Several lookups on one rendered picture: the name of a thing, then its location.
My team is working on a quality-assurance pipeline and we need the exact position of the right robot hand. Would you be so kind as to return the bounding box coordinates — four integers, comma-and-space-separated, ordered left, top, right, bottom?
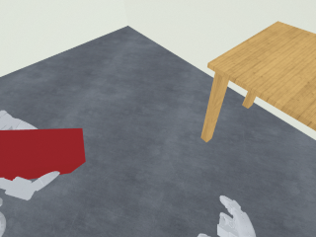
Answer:
217, 196, 256, 237

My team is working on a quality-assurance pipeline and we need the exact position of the table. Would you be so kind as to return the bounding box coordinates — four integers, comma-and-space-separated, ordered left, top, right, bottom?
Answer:
200, 21, 316, 142

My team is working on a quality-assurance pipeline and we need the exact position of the sponge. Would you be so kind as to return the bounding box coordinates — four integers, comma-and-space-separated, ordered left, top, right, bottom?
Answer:
0, 128, 86, 181

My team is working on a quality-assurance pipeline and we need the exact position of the left robot hand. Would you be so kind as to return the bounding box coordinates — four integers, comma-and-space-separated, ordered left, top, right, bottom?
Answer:
0, 110, 60, 200

